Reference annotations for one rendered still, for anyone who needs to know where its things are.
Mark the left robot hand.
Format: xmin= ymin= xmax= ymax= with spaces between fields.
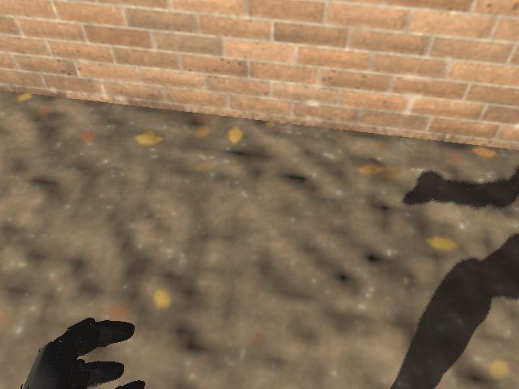
xmin=20 ymin=318 xmax=145 ymax=389

